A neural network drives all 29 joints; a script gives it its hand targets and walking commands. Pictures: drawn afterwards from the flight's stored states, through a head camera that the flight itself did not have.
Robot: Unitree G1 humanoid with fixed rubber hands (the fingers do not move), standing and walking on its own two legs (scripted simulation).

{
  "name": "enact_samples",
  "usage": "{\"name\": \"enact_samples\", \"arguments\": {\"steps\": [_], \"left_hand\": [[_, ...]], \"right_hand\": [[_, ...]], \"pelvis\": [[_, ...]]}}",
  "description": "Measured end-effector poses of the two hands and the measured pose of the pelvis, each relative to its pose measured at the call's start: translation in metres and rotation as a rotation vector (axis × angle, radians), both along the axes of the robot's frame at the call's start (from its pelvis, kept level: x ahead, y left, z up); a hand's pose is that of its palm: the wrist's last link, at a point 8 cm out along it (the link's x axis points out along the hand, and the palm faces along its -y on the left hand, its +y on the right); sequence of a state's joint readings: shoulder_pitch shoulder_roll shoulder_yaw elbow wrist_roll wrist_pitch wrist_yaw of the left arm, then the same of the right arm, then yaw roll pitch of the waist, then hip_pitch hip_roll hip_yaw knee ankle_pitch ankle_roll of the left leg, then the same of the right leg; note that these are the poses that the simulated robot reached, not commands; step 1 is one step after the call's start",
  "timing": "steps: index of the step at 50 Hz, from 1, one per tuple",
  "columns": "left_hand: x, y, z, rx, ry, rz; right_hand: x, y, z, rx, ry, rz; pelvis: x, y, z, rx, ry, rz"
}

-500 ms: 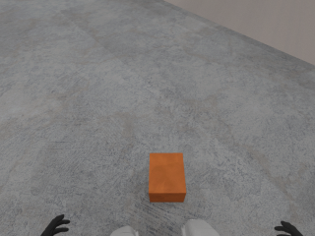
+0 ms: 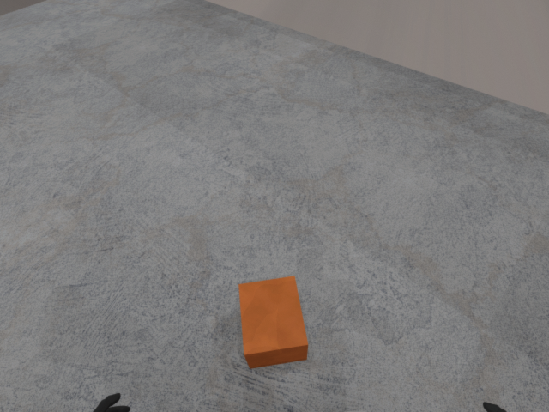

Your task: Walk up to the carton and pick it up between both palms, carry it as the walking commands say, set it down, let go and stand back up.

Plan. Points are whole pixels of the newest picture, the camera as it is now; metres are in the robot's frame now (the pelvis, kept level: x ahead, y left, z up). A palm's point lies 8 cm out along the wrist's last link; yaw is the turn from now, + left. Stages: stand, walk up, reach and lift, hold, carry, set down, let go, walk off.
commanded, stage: walk up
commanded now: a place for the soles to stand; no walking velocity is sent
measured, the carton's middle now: (272, 321) +0.48 +0.06 -0.69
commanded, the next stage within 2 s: reach and lift in 1.60 s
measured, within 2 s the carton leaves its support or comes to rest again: neither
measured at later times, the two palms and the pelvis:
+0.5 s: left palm out of the picture +0.10 +0.29 -0.11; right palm out of the picture +0.08 -0.31 -0.12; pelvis +0.02 -0.01 +0.00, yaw -2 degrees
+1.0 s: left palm out of the picture +0.11 +0.30 -0.11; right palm out of the picture +0.07 -0.32 -0.12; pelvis +0.01 -0.01 -0.01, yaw -2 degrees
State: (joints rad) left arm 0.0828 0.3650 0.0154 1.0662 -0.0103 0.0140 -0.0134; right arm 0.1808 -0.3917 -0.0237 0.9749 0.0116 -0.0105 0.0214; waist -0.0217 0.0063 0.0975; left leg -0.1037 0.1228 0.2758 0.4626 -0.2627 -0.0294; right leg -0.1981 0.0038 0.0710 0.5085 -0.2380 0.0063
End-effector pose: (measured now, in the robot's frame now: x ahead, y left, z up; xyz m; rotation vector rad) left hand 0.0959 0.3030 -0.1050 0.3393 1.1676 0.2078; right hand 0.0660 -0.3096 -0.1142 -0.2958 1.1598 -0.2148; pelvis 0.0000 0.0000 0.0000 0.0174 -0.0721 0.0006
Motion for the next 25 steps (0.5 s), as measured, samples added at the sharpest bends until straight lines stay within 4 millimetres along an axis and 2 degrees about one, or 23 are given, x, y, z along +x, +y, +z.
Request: {"name": "enact_samples", "arguments": {"steps": [12,25], "left_hand": [[0.007,-0.009,-0.001,0.005,0.028,0.004],[0.002,-0.008,-0.004,0.013,0.074,0.011]], "right_hand": [[0.022,-0.005,-0.001,0.005,-0.017,-0.016],[0.014,-0.003,-0.006,0.011,0.027,-0.046]], "pelvis": [[0.008,-0.006,0.001,0.002,0.007,-0.015],[0.017,-0.007,0.001,0.001,0.012,-0.028]]}}
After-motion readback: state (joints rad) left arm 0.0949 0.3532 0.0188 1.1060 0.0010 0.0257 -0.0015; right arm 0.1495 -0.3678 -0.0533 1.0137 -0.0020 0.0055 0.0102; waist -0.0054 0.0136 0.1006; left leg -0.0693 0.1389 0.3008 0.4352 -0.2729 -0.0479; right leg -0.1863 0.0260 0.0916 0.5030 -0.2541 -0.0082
